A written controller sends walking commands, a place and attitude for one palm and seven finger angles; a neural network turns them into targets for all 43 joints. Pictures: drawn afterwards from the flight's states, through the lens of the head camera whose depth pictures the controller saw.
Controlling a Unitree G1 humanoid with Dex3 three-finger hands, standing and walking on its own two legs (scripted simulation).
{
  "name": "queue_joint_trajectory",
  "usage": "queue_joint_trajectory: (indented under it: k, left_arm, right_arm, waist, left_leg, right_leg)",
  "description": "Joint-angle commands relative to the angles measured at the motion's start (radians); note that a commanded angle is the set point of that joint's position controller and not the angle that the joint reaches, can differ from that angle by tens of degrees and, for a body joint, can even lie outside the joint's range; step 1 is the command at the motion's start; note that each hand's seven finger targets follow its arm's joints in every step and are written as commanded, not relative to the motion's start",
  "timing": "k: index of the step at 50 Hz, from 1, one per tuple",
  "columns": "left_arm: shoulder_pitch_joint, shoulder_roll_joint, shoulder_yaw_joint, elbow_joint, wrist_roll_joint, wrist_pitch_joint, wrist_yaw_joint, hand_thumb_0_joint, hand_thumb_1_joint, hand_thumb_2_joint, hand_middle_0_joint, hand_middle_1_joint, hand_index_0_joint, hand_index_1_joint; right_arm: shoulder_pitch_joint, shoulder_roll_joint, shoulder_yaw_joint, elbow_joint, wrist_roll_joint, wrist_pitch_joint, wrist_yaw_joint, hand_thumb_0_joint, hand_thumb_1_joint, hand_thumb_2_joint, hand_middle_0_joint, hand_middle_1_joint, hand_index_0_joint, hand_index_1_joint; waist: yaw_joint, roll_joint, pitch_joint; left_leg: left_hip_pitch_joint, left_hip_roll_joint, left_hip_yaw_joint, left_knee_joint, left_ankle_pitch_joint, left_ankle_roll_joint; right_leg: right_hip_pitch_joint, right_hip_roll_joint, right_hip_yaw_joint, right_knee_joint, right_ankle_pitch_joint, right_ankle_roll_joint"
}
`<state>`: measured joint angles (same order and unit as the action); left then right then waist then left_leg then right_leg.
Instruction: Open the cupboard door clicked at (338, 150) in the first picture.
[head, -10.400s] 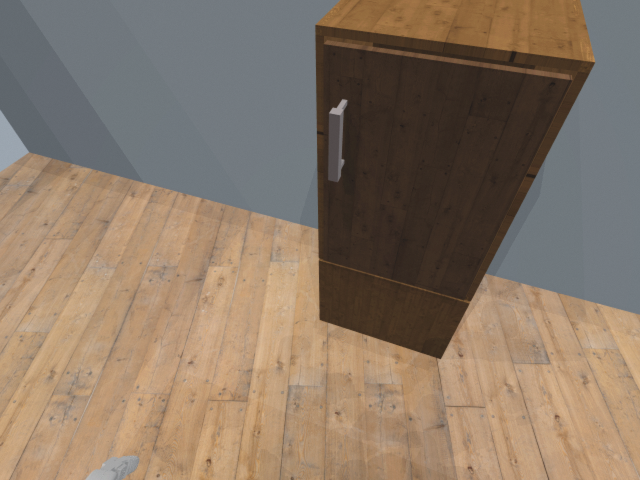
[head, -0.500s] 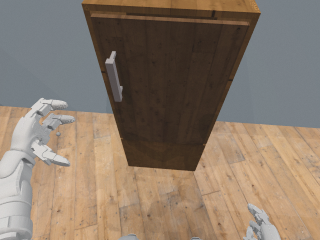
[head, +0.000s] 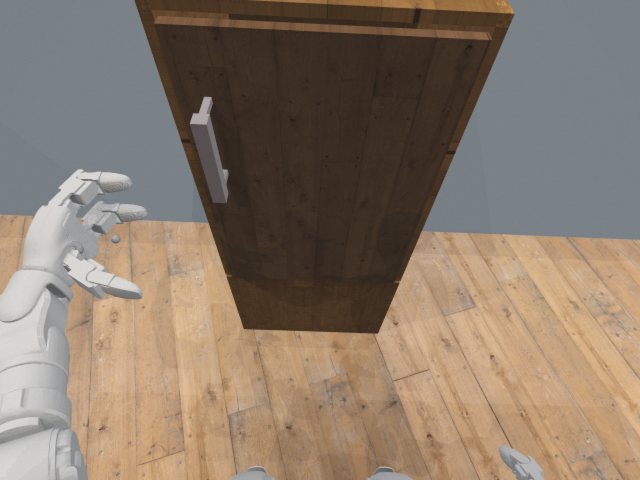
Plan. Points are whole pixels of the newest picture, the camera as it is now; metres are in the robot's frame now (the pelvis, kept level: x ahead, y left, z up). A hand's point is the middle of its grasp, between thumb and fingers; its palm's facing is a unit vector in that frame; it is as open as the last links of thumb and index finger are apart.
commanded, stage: move the hooked fingers beside the handle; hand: left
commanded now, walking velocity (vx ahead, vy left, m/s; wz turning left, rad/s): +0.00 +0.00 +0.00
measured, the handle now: (214, 153) +0.54 +0.17 +0.07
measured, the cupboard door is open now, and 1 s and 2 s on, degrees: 0 0 0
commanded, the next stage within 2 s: slide the fingers in behind the handle in 1.64 s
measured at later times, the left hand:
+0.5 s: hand (140, 200) +0.43 +0.24 +0.08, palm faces -0.02 -1.00 -0.01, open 14.0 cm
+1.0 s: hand (165, 164) +0.51 +0.23 +0.08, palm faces -0.04 -1.00 +0.00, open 14.0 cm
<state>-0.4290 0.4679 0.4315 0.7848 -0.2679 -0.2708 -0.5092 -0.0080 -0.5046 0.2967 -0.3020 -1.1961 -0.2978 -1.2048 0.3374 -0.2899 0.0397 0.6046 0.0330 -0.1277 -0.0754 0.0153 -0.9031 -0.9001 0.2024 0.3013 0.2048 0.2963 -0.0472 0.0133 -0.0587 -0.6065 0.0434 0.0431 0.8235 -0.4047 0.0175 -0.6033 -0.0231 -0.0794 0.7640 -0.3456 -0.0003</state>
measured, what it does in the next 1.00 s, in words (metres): stands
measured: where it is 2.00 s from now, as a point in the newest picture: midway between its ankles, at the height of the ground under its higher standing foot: outside the picture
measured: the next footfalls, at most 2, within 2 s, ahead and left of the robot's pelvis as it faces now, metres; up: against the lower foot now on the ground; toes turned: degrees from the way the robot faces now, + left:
none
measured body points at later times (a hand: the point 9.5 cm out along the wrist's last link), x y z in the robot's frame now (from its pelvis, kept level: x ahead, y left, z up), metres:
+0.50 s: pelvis -0.01 +0.00 -0.01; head +0.08 +0.01 +0.43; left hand +0.43 +0.30 +0.08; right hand +0.04 -0.27 -0.12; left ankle +0.00 +0.10 -0.71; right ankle +0.02 -0.12 -0.70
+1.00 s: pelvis +0.00 +0.00 -0.02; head +0.13 +0.02 +0.41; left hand +0.50 +0.28 +0.08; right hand -0.02 -0.27 -0.12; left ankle +0.00 +0.10 -0.70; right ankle +0.02 -0.12 -0.70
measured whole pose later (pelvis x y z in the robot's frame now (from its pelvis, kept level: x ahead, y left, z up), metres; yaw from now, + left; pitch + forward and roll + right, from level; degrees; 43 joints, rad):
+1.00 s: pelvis +0.00 +0.00 -0.02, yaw -3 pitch +20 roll -3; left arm -0.88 0.67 0.51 1.19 -0.11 -0.32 -0.45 -0.01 -0.50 0.30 -0.30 -1.20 -0.30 -1.20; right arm 0.44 -0.29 0.05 0.60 0.00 0.04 -0.04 0.01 -0.90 -0.90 0.20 0.30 0.20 0.30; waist -0.18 0.02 -0.08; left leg -0.84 0.08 0.06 0.93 -0.44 0.02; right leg -0.83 0.01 -0.06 0.84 -0.35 0.00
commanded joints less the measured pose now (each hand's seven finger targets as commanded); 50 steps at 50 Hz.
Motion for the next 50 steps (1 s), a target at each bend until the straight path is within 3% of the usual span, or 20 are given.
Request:
queue_joint_trajectory:
  k: [1, 2, 4, 8, 12, 13, 14, 17, 21, 24, 28, 31, 35, 38, 41, 45, 47, 50]
  left_arm:
    - [-0.41, 0.302, 0.057, -0.191, -0.01, -0.087, 0.013, 0.0, -0.5, 0.3, -0.3, -1.2, -0.3, -1.2]
    - [-0.421, 0.279, 0.046, -0.176, -0.011, -0.089, 0.017, 0.0, -0.5, 0.3, -0.3, -1.2, -0.3, -1.2]
    - [-0.424, 0.301, 0.066, -0.139, -0.005, -0.092, 0.025, 0.0, -0.5, 0.3, -0.3, -1.2, -0.3, -1.2]
    - [-0.483, 0.286, 0.031, -0.083, 0.019, -0.089, 0.033, 0.0, -0.5, 0.3, -0.3, -1.2, -0.3, -1.2]
    - [-0.525, 0.315, 0.05, -0.076, 0.028, -0.1, 0.048, 0.0, -0.5, 0.3, -0.3, -1.2, -0.3, -1.2]
    - [-0.52, 0.298, 0.04, -0.048, 0.027, -0.101, 0.049, 0.0, -0.5, 0.3, -0.3, -1.2, -0.3, -1.2]
    - [-0.561, 0.316, 0.049, -0.043, 0.03, -0.107, 0.054, 0.0, -0.5, 0.3, -0.3, -1.2, -0.3, -1.2]
    - [-0.601, 0.378, 0.09, 0.005, 0.039, -0.119, 0.055, 0.0, -0.5, 0.3, -0.3, -1.2, -0.3, -1.2]
    - [-0.661, 0.374, 0.059, 0.023, 0.065, -0.134, 0.051, 0.0, -0.5, 0.3, -0.3, -1.2, -0.3, -1.2]
    - [-0.709, 0.38, 0.05, 0.118, 0.072, -0.129, 0.051, 0.0, -0.5, 0.3, -0.3, -1.2, -0.3, -1.2]
    - [-0.788, 0.388, 0.04, 0.143, 0.078, -0.13, 0.046, 0.0, -0.5, 0.3, -0.3, -1.2, -0.3, -1.2]
    - [-0.809, 0.465, 0.087, 0.162, 0.093, -0.137, 0.052, 0.0, -0.5, 0.3, -0.3, -1.2, -0.3, -1.2]
    - [-0.868, 0.465, 0.066, 0.218, 0.115, -0.123, 0.065, 0.0, -0.5, 0.3, -0.3, -1.2, -0.3, -1.2]
    - [-0.918, 0.511, 0.079, 0.222, 0.137, -0.12, 0.076, 0.0, -0.5, 0.3, -0.3, -1.2, -0.3, -1.2]
    - [-0.923, 0.511, 0.09, 0.187, 0.138, -0.136, 0.079, 0.0, -0.5, 0.3, -0.3, -1.2, -0.3, -1.2]
    - [-0.845, 0.524, 0.114, 0.234, 0.132, -0.12, 0.071, 0.0, -0.5, 0.3, -0.3, -1.2, -0.3, -1.2]
    - [-0.765, 0.514, 0.123, 0.217, 0.131, -0.107, 0.066, 0.0, -0.5, 0.3, -0.3, -1.2, -0.3, -1.2]
    - [-0.718, 0.522, 0.132, 0.219, 0.129, -0.096, 0.064, 0.0, -0.5, 0.3, -0.3, -1.2, -0.3, -1.2]
  right_arm:
    - [0.049, -0.16, -0.062, -0.101, 0.001, -0.024, -0.012, 0.0, -0.9, -0.9, 0.2, 0.3, 0.2, 0.3]
    - [0.05, -0.156, -0.062, -0.1, -0.001, -0.021, -0.009, 0.0, -0.9, -0.9, 0.2, 0.3, 0.2, 0.3]
    - [0.056, -0.159, -0.063, -0.094, 0.0, -0.013, -0.007, 0.0, -0.9, -0.9, 0.2, 0.3, 0.2, 0.3]
    - [0.067, -0.16, -0.061, -0.093, -0.002, 0.003, 0.001, 0.0, -0.9, -0.9, 0.2, 0.3, 0.2, 0.3]
    - [0.083, -0.163, -0.065, -0.093, -0.005, 0.021, 0.007, 0.0, -0.9, -0.9, 0.2, 0.3, 0.2, 0.3]
    - [0.082, -0.161, -0.063, -0.094, -0.004, 0.024, 0.008, 0.0, -0.9, -0.9, 0.2, 0.3, 0.2, 0.3]
    - [0.086, -0.164, -0.064, -0.087, -0.005, 0.028, 0.007, 0.0, -0.9, -0.9, 0.2, 0.3, 0.2, 0.3]
    - [0.098, -0.169, -0.062, -0.08, -0.006, 0.042, 0.005, 0.0, -0.9, -0.9, 0.2, 0.3, 0.2, 0.3]
    - [0.112, -0.165, -0.061, -0.07, -0.009, 0.056, 0.008, 0.0, -0.9, -0.9, 0.2, 0.3, 0.2, 0.3]
    - [0.123, -0.174, -0.059, -0.058, -0.008, 0.066, 0.006, 0.0, -0.9, -0.9, 0.2, 0.3, 0.2, 0.3]
    - [0.146, -0.179, -0.058, -0.046, -0.012, 0.074, 0.003, 0.0, -0.9, -0.9, 0.2, 0.3, 0.2, 0.3]
    - [0.17, -0.184, -0.057, -0.041, -0.018, 0.086, 0.005, 0.0, -0.9, -0.9, 0.2, 0.3, 0.2, 0.3]
    - [0.187, -0.186, -0.053, -0.04, -0.019, 0.099, 0.006, 0.0, -0.9, -0.9, 0.2, 0.3, 0.2, 0.3]
    - [0.209, -0.192, -0.053, -0.036, -0.023, 0.109, 0.006, 0.0, -0.9, -0.9, 0.2, 0.3, 0.2, 0.3]
    - [0.232, -0.19, -0.057, -0.04, -0.031, 0.119, 0.015, 0.0, -0.9, -0.9, 0.2, 0.3, 0.2, 0.3]
    - [0.247, -0.192, -0.057, -0.048, -0.032, 0.14, 0.021, 0.0, -0.9, -0.9, 0.2, 0.3, 0.2, 0.3]
    - [0.243, -0.188, -0.061, -0.066, -0.031, 0.152, 0.027, 0.0, -0.9, -0.9, 0.2, 0.3, 0.2, 0.3]
    - [0.243, -0.189, -0.061, -0.083, -0.03, 0.17, 0.03, 0.0, -0.9, -0.9, 0.2, 0.3, 0.2, 0.3]
  waist:
    - [-0.012, 0.074, -0.34]
    - [-0.015, 0.082, -0.346]
    - [-0.013, 0.08, -0.345]
    - [-0.022, 0.09, -0.339]
    - [-0.026, 0.079, -0.384]
    - [-0.026, 0.079, -0.371]
    - [-0.036, 0.056, -0.367]
    - [-0.036, 0.052, -0.378]
    - [-0.05, 0.128, -0.392]
    - [-0.075, 0.066, -0.328]
    - [-0.088, 0.092, -0.39]
    - [-0.08, 0.106, -0.437]
    - [-0.11, 0.096, -0.385]
    - [-0.119, 0.111, -0.437]
    - [-0.108, 0.166, -0.537]
    - [-0.096, 0.118, -0.509]
    - [-0.073, 0.149, -0.529]
    - [-0.072, 0.087, -0.466]
  left_leg:
    - [0.174, -0.03, -0.063, -0.107, 0.329, -0.003]
    - [0.18, -0.032, -0.062, -0.106, 0.323, -0.003]
    - [0.167, -0.03, -0.061, -0.101, 0.324, -0.004]
    - [0.159, -0.027, -0.066, -0.096, 0.329, -0.006]
    - [0.16, -0.024, -0.064, -0.082, 0.342, -0.004]
    - [0.148, -0.025, -0.061, -0.083, 0.323, -0.003]
    - [0.132, -0.024, -0.061, -0.081, 0.302, -0.001]
    - [0.094, -0.027, -0.055, -0.071, 0.292, 0.004]
    - [0.119, -0.023, -0.057, -0.057, 0.304, 0.002]
    - [0.051, -0.022, -0.062, -0.06, 0.209, 0.008]
    - [0.066, -0.024, -0.064, -0.044, 0.22, 0.01]
    - [0.057, -0.023, -0.067, -0.027, 0.257, 0.01]
    - [0.012, -0.021, -0.067, -0.017, 0.225, 0.017]
    - [0.014, -0.019, -0.07, -0.006, 0.245, 0.016]
    - [0.093, -0.015, -0.074, 0.012, 0.344, 0.009]
    - [0.062, -0.012, -0.067, 0.011, 0.375, 0.012]
    - [0.076, -0.012, -0.055, 0.011, 0.43, 0.01]
    - [0.03, -0.012, -0.05, 0.004, 0.41, 0.016]
  right_leg:
    - [0.135, 0.046, 0.038, -0.048, 0.267, -0.027]
    - [0.129, 0.046, 0.038, -0.049, 0.265, -0.026]
    - [0.126, 0.044, 0.038, -0.044, 0.267, -0.026]
    - [0.093, 0.045, 0.032, -0.034, 0.255, -0.026]
    - [0.098, 0.047, 0.037, -0.026, 0.272, -0.024]
    - [0.093, 0.047, 0.037, -0.028, 0.259, -0.024]
    - [0.092, 0.047, 0.038, -0.028, 0.251, -0.021]
    - [0.119, 0.047, 0.049, -0.022, 0.264, -0.021]
    - [0.065, 0.049, 0.049, -0.011, 0.252, -0.023]
    - [0.039, 0.05, 0.05, -0.025, 0.18, -0.019]
    - [0.029, 0.05, 0.056, -0.015, 0.187, -0.018]
    - [0.043, 0.052, 0.06, 0.002, 0.216, -0.019]
    - [0.004, 0.055, 0.059, 0.002, 0.188, -0.017]
    - [0.007, 0.054, 0.063, 0.009, 0.205, -0.013]
    - [0.004, 0.061, 0.056, 0.028, 0.263, -0.017]
    - [0.037, 0.066, 0.051, 0.028, 0.306, -0.017]
    - [0.053, 0.066, 0.052, 0.03, 0.356, -0.016]
    - [0.065, 0.07, 0.047, 0.027, 0.362, -0.017]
